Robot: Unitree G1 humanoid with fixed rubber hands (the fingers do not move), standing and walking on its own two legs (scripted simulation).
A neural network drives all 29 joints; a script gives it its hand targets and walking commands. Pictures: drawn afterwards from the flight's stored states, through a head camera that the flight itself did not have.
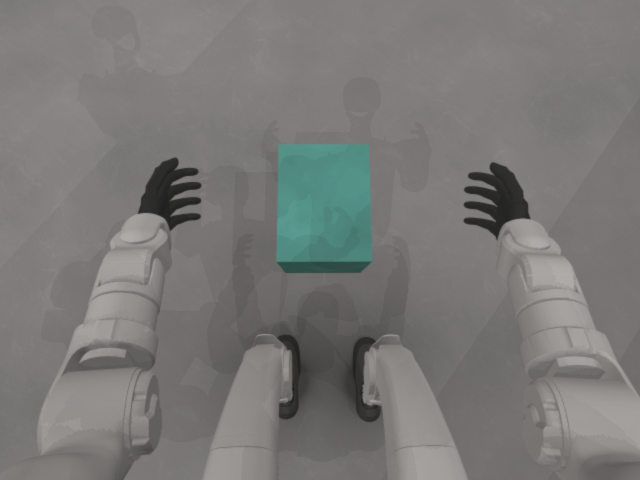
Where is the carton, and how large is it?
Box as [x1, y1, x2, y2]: [276, 144, 371, 272]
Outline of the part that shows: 279,144 276,261 285,272 361,271 371,261 368,144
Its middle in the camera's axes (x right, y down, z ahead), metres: +0.01 -0.06 +0.97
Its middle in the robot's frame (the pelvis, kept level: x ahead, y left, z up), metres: +0.52 +0.01 -0.56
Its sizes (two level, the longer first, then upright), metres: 0.267 0.204 0.242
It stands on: the floor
